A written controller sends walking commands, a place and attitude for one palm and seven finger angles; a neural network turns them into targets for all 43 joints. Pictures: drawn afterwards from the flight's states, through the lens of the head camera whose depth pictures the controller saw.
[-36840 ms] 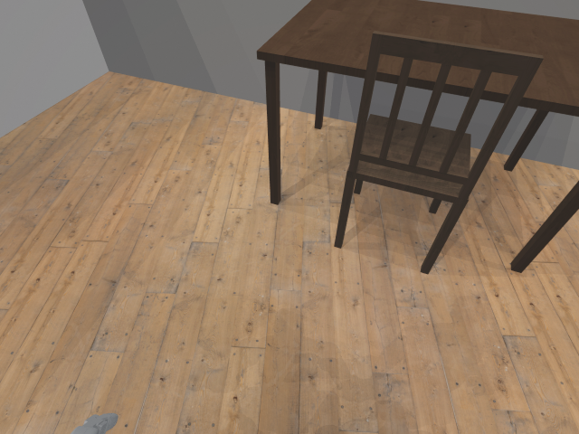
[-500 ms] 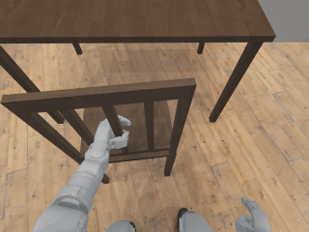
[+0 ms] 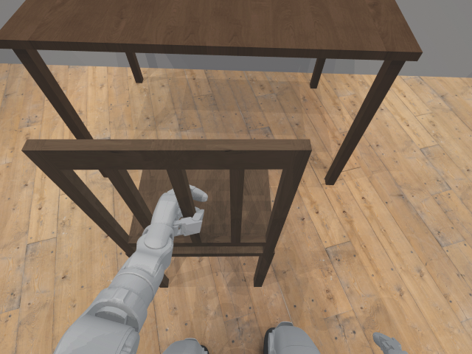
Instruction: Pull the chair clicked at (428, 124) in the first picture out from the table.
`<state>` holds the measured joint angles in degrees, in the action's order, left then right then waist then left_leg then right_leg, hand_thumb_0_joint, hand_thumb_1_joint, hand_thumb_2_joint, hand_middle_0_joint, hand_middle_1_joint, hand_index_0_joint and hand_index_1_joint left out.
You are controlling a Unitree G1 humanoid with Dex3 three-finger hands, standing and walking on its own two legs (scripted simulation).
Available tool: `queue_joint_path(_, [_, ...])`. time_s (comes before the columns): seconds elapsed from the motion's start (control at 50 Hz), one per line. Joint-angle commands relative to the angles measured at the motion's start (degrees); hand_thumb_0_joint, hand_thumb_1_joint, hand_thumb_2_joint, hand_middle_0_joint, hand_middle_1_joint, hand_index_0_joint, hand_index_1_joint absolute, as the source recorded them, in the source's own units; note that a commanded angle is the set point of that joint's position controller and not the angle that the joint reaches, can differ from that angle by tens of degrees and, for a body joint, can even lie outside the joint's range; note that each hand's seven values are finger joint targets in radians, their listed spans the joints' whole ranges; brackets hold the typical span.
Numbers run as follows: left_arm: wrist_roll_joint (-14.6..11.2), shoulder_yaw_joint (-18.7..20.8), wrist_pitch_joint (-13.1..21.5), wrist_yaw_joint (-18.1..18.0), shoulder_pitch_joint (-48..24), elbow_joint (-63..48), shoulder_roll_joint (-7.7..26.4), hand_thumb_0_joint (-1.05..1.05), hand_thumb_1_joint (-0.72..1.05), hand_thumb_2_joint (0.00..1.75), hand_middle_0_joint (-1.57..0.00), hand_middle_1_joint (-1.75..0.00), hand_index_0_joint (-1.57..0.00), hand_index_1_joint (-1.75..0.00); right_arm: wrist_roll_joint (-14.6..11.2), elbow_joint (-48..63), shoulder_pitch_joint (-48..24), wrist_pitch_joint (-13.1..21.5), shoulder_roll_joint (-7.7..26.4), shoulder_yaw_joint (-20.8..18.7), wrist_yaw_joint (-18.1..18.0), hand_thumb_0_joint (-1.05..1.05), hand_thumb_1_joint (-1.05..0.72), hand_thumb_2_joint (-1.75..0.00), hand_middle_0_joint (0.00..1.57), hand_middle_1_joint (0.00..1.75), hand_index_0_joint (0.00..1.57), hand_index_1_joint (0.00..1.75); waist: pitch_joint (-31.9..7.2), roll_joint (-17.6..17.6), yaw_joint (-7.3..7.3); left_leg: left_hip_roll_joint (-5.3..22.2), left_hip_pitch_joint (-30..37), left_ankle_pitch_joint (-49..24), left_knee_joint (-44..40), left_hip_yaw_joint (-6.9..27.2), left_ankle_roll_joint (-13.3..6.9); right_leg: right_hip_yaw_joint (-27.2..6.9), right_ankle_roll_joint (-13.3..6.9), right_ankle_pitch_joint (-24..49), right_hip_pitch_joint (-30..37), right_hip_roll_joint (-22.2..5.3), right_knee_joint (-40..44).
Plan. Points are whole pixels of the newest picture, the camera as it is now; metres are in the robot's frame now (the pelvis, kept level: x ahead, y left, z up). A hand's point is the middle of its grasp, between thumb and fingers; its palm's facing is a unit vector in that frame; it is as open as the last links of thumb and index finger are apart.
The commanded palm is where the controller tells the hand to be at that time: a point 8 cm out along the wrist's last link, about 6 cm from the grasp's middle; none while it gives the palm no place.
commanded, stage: step backward, pulling the chair out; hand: left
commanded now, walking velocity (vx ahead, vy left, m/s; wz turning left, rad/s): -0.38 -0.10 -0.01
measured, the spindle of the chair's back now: (188, 210) +0.38 +0.10 -0.07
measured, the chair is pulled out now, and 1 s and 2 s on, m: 0.36 0.52 0.59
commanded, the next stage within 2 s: stop walking, hand still on the chair in 1.04 s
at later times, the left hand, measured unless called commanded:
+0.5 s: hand (186, 276) +0.25 +0.09 -0.06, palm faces -0.10 -0.98 -0.19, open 5.6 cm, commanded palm +0.24 +0.14 -0.05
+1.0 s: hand (177, 307) +0.20 +0.10 -0.06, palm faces -0.09 -0.98 -0.17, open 5.6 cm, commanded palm +0.19 +0.16 -0.06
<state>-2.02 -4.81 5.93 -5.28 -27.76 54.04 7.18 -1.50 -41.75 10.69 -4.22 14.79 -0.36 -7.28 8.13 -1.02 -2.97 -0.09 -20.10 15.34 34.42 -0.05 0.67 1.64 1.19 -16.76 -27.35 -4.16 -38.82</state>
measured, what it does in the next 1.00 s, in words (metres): walks backwards: right foot, then left foot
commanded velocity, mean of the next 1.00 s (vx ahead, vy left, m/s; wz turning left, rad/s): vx -0.30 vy -0.06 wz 0.01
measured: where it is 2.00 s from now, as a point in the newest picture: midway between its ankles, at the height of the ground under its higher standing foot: outside the picture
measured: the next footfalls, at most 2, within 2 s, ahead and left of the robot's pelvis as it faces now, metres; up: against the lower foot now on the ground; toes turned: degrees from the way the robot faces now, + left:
right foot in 0.08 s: +0.06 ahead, -0.12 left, +0.00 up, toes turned -3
left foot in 0.70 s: -0.13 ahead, +0.12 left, +0.00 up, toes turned +2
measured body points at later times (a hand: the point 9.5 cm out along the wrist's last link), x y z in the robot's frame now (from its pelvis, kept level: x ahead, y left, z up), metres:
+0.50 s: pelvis -0.10 -0.01 +0.00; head -0.03 -0.02 +0.44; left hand +0.25 +0.15 -0.04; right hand +0.01 -0.25 -0.14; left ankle -0.04 +0.14 -0.72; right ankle +0.02 -0.12 -0.73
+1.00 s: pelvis -0.14 -0.01 +0.01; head -0.08 -0.01 +0.45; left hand +0.20 +0.16 -0.04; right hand -0.07 -0.25 -0.14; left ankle -0.17 +0.12 -0.72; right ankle -0.11 -0.13 -0.73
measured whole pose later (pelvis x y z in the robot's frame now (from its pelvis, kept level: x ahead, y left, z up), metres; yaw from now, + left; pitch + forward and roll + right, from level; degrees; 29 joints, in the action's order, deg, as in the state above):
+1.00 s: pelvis -0.14 -0.01 +0.01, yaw +2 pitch +1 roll -2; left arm -2.1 -3.2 8.7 -2.6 -28.9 60.7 7.8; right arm -2.4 -44.3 14.5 -1.0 11.9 1.6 -5.5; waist 8.0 2.5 -2.1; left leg 2.8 -16.3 19.5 37.7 0.8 2.1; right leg 3.0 -0.4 -12.8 -17.8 0.3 -30.0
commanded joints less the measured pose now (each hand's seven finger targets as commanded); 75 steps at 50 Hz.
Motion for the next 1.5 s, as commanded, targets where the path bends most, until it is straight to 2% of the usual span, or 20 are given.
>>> queue_joint_path(0.0, [1.35, 0.24, 5.64, -0.16, -17.79, -13.39, 3.75, 0.0, 0.9, 0.9, -0.5, -1.45, -0.5, -1.45, 0.92, 5.34, 0.36, 2.49, 5.84, -2.0, 1.28, 0.0, -0.9, -0.9, 0.2, 0.3, 0.2, 0.3, -22.31, 15.11, 1.25, 16.21, 10.77, -36.85, -6.22, 12.3, -7.38, -1.77, -1.74, -0.37, 9.94, 1.77, 0.39])
queue_joint_path(0.06, [1.81, 0.7, 7.01, 0.23, -15.74, -10.47, 5.9, 0.0, 0.9, 0.9, -0.5, -1.45, -0.5, -1.45, 0.01, 4.87, 2.75, 3.13, 6.15, -2.42, 1.48, 0.0, -0.9, -0.9, 0.2, 0.3, 0.2, 0.3, -27.54, 2.13, 0.43, 10.23, 10.57, -34.54, 1.6, 5.75, -1.52, -4.71, -2.82, 35.69, 23.08, -2.75, 13.76])
queue_joint_path(0.12, [0.96, 3.58, 7.16, 0.24, -16.31, -9.92, 10.57, 0.0, 0.9, 0.9, -0.5, -1.45, -0.5, -1.45, -1.24, 5.49, 0.56, 3.5, 6.35, -2.78, 0.31, 0.0, -0.9, -0.9, 0.2, 0.3, 0.2, 0.3, -28.75, -10.13, 1.04, 1.94, -1.73, 6.58, 10.99, 3.38, 1.81, -11.96, -7.63, 52.29, 29.73, -14.25, 14.56])
queue_joint_path(0.2, [0.98, 3.14, 6.31, 0.22, -14.17, -10.46, 9.17, 0.0, 0.9, 0.9, -0.5, -1.45, -0.5, -1.45, -0.75, 5.12, 0.0, 4.32, 5.1, -1.18, 0.09, 0.0, -0.9, -0.9, 0.2, 0.3, 0.2, 0.3, -27.31, -4.43, 1.14, 2.89, 1.4, 7.11, 3.09, 5.1, 1.23, -8.63, -7.86, 35.74, 23.88, -13.58, 14.11])
queue_joint_path(0.28, [0.78, 1.61, 6.22, -0.47, -13.64, -12.74, 7.02, 0.0, 0.9, 0.9, -0.5, -1.45, -0.5, -1.45, 0.35, 6.41, 0.33, 3.57, 7.64, -1.99, -0.35, 0.0, -0.9, -0.9, 0.2, 0.3, 0.2, 0.3, -25.06, 7.33, 1.08, 12.35, 8.67, -25.47, -10.89, 10.67, -4.09, -1.15, 0.02, 13.79, 15.24, 0.74, 4.37])
queue_joint_path(0.36, [1.3, 0.41, 6.95, 0.12, -17.82, -14.57, 5.31, 0.0, 0.9, 0.9, -0.5, -1.45, -0.5, -1.45, 0.85, 7.14, -1.17, 3.04, 5.4, -1.63, 0.25, 0.0, -0.9, -0.9, 0.2, 0.3, 0.2, 0.3, -21.66, 12.56, 1.33, 14.53, 1.23, -15.02, -13.08, 10.24, -6.0, -1.39, -0.82, 0.76, 15.78, 1.99, 1.14])
queue_joint_path(0.44, [1.52, 2.68, 7.49, -0.13, -15.59, -12.83, 9.23, 0.0, 0.9, 0.9, -0.5, -1.45, -0.5, -1.45, -0.23, 6.42, 1.17, 3.44, 5.94, -2.67, -0.06, 0.0, -0.9, -0.9, 0.2, 0.3, 0.2, 0.3, -24.84, 0.71, 0.87, 8.88, 0.34, -10.82, -5.37, 3.49, -2.32, -5.78, -1.82, 15.07, 21.04, -1.98, 9.05])
queue_joint_path(0.48, [1.21, 2.48, 7.57, 0.0, -15.27, -11.45, 10.2, 0.0, 0.9, 0.9, -0.5, -1.45, -0.5, -1.45, -0.95, 6.58, 0.56, 4.34, 4.51, -2.45, -0.08, 0.0, -0.9, -0.9, 0.2, 0.3, 0.2, 0.3, -22.78, -7.09, 1.11, 1.76, 1.71, 9.73, 3.21, -0.39, 0.31, -13.66, -5.18, -2.51, 11.33, -10.62, 21.67])
queue_joint_path(0.52, [1.38, 4.09, 6.82, -0.5, -14.72, -9.31, 11.85, 0.0, 0.9, 0.9, -0.5, -1.45, -0.5, -1.45, -1.38, 5.32, 1.62, 4.66, 5.04, -2.6, 0.14, 0.0, -0.9, -0.9, 0.2, 0.3, 0.2, 0.3, -22.2, -11.41, 2.46, -2.3, 5.32, 13.85, 21.76, -0.65, 0.77, -18.34, -7.93, -22.03, 2.53, -15.52, 32.57])
queue_joint_path(0.56, [1.29, 4.37, 5.4, -0.63, -13.59, -6.89, 10.43, 0.0, 0.9, 0.9, -0.5, -1.45, -0.5, -1.45, -1.05, 4.4, 2.06, 4.83, 4.64, -1.6, 0.37, 0.0, -0.9, -0.9, 0.2, 0.3, 0.2, 0.3, -23.61, -9.83, 2.19, -0.39, 4.09, 14.67, 24.11, 2.13, 0.49, -15.34, -9.82, -12.52, 5.72, -15.97, 29.2])
queue_joint_path(0.66, [0.95, 4.13, 5.62, -0.13, -11.42, -5.11, 9.21, 0.0, 0.9, 0.9, -0.5, -1.45, -0.5, -1.45, -0.62, 3.94, 4.97, 6.61, 5.27, 0.11, -0.46, 0.0, -0.9, -0.9, 0.2, 0.3, 0.2, 0.3, -22.2, -3.33, 1.22, 0.99, 10.62, 5.76, -12.45, -1.48, -0.83, -5.54, -2.79, -7.87, 9.47, -7.09, 18.72])
queue_joint_path(0.74, [0.53, 2.08, 5.5, 0.78, -20.29, -12.5, 6.4, 0.0, 0.9, 0.9, -0.5, -1.45, -0.5, -1.45, 0.48, 5.84, 1.47, 5.38, 6.29, -0.84, -0.45, 0.0, -0.9, -0.9, 0.2, 0.3, 0.2, 0.3, -21.01, 19.43, 1.75, 20.39, 4.19, -16.92, -18.01, 16.18, -10.0, -1.76, -0.25, -3.96, 7.5, 1.65, -14.21])
queue_joint_path(0.78, [0.95, 2.25, 5.38, 0.7, -21.46, -11.04, 5.33, 0.0, 0.9, 0.9, -0.5, -1.45, -0.5, -1.45, 0.57, 4.86, 2.51, 4.81, 5.55, -1.18, 0.37, 0.0, -0.9, -0.9, 0.2, 0.3, 0.2, 0.3, -18.27, 10.9, 1.48, 20.31, 13.87, -40.46, -11.17, 14.38, -10.53, -3.33, -1.14, -7.3, 1.66, 1.86, -14.55])
queue_joint_path(0.82, [1.77, 2.67, 5.47, 0.62, -18.66, -6.88, 4.72, 0.0, 0.9, 0.9, -0.5, -1.45, -0.5, -1.45, 0.56, 3.1, 5.41, 4.55, 6.87, -2.28, 1.63, 0.0, -0.9, -0.9, 0.2, 0.3, 0.2, 0.3, -21.22, 5.52, 2.48, 16.8, 27.21, -56.35, 1.26, 9.34, -5.7, -0.45, -2.69, 1.24, 4.68, 2.0, 8.61])
queue_joint_path(0.88, [1.76, 0.68, 6.72, 2.14, -22.25, -6.11, 4.64, 0.0, 0.9, 0.9, -0.5, -1.45, -0.5, -1.45, -0.53, 2.98, 6.43, 5.52, 7.03, -2.0, 1.57, 0.0, -0.9, -0.9, 0.2, 0.3, 0.2, 0.3, -26.5, -0.94, 0.43, 9.77, 11.24, -38.31, 9.63, 4.17, 0.02, -6.17, -7.58, 43.17, 28.26, -3.68, 13.59])
queue_joint_path(0.92, [1.02, 0.69, 6.64, 2.56, -21.45, -3.92, 5.74, 0.0, 0.9, 0.9, -0.5, -1.45, -0.5, -1.45, -0.99, 3.28, 5.32, 5.95, 6.04, -1.31, 1.14, 0.0, -0.9, -0.9, 0.2, 0.3, 0.2, 0.3, -19.72, 0.19, -0.07, 5.87, 2.9, -2.93, 4.43, 4.77, 2.34, -9.72, -9.83, 41.27, 22.34, -11.39, 12.29])
queue_joint_path(1.04, [0.53, 4.15, 5.23, 1.21, -15.76, -4.7, 8.7, 0.0, 0.9, 0.9, -0.5, -1.45, -0.5, -1.45, -0.5, 3.88, 4.72, 4.42, 7.41, -1.86, 0.5, 0.0, -0.9, -0.9, 0.2, 0.3, 0.2, 0.3, -28.19, 6.61, 1.1, 10.97, 15.59, -39.58, -3.99, 6.6, -1.53, -3.34, -2.61, 33.39, 20.24, -1.23, 6.45])
queue_joint_path(1.14, [-0.47, 5.86, 5.61, 0.82, -17.96, -18.27, 12.86, 0.0, 0.9, 0.9, -0.5, -1.45, -0.5, -1.45, -1.41, 8.56, 1.35, 3.4, 5.71, -1.43, 0.27, 0.0, -0.9, -0.9, 0.2, 0.3, 0.2, 0.3, -30.87, 0.4, 1.64, 7.72, 8.5, -15.0, -5.82, 3.89, -0.17, -7.34, -3.17, 29.28, 27.58, -5.5, 10.36])
queue_joint_path(1.26, [-0.17, 4.98, 2.75, -0.34, -11.12, -18.04, 10.47, 0.0, 0.9, 0.9, -0.5, -1.45, -0.5, -1.45, -1.43, 9.28, -0.13, 4.0, 4.59, -0.55, -0.31, 0.0, -0.9, -0.9, 0.2, 0.3, 0.2, 0.3, -23.54, 3.5, 1.95, 4.74, 10.15, 3.9, -10.3, 1.57, -1.8, -8.27, -2.01, -4.38, 18.56, -3.87, 19.33])
queue_joint_path(1.48, [0.73, 1.63, 2.02, -0.24, 1.23, -19.61, 5.64, 0.0, 0.9, 0.9, -0.5, -1.45, -0.5, -1.45, -0.36, 8.58, -1.02, 5.4, 3.92, -0.03, -0.38, 0.0, -0.9, -0.9, 0.2, 0.3, 0.2, 0.3, -18.64, 0.77, 2.59, 5.82, 12.96, -7.38, -12.33, 1.97, -2.27, -6.29, -2.18, 7.98, 16.92, -2.18, 17.18])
